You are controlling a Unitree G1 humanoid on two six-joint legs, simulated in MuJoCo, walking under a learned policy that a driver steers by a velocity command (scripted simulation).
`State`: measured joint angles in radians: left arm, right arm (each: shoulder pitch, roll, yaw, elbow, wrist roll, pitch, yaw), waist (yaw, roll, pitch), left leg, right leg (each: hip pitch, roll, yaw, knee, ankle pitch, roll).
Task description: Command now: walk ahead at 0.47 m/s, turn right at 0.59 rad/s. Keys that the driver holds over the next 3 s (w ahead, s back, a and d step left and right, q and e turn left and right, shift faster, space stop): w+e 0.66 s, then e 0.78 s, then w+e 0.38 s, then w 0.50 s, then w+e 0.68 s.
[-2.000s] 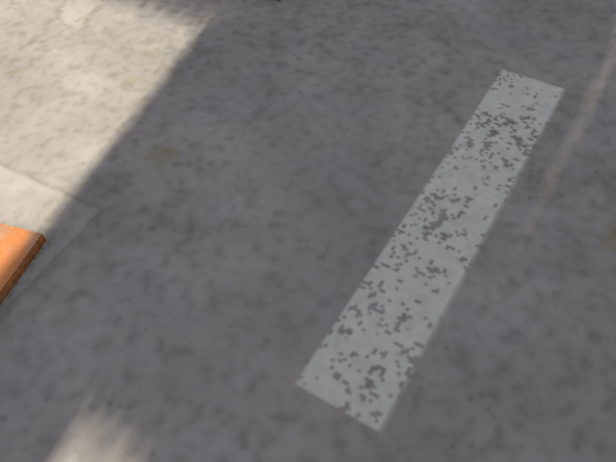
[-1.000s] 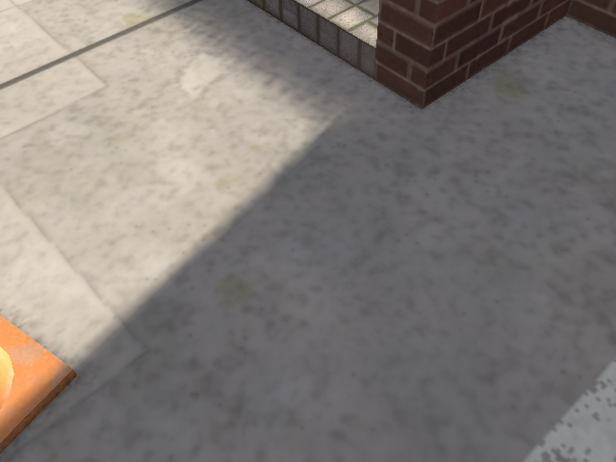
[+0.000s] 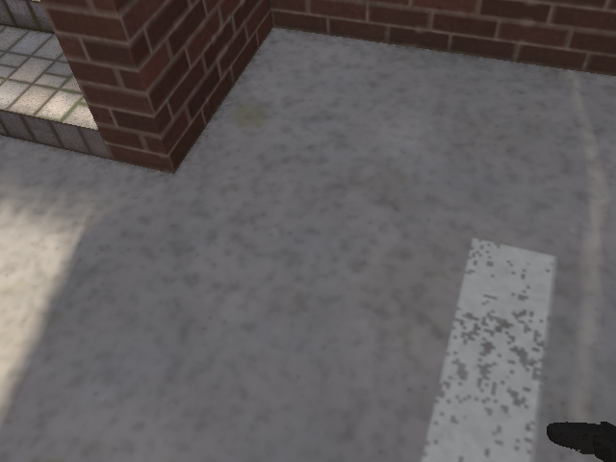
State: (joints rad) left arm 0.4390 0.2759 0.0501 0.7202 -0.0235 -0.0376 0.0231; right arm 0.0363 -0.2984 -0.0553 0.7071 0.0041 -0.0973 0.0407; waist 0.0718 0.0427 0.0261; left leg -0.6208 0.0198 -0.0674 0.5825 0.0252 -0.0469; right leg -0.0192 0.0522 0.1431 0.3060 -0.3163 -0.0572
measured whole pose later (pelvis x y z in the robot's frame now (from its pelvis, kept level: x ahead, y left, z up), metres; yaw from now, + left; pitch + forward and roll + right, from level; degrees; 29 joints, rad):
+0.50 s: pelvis +0.27 +0.00 +0.00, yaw -18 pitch +1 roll +3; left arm 0.15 0.30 0.06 0.62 -0.02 -0.02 -0.02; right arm 0.30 -0.30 -0.07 0.85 0.00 -0.09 0.01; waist -0.08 -0.04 0.05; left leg 0.03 -0.01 0.19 0.24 -0.27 0.00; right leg -0.68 -0.11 0.03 0.78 -0.03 -0.01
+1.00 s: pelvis +0.49 -0.13 +0.00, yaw -36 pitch +2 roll +0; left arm 0.27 0.32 0.07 0.65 -0.01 0.01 0.03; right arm 0.03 -0.30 -0.03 0.72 -0.01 -0.05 0.00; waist 0.05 0.04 0.07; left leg -0.61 0.02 -0.10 0.69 -0.09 -0.09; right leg -0.22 0.12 0.14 0.45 -0.24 -0.07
